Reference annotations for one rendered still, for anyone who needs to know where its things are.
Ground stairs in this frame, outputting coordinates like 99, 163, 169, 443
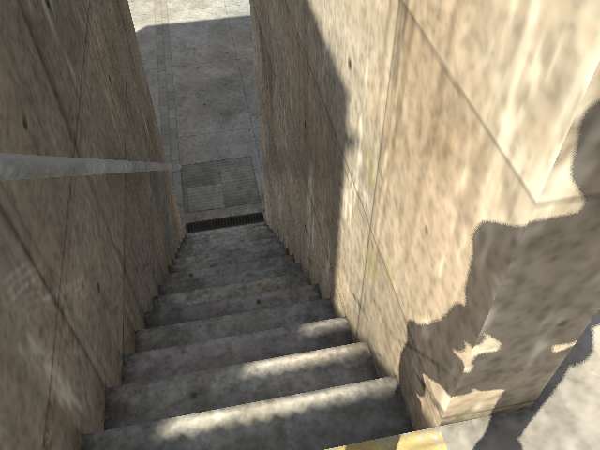
81, 222, 414, 450

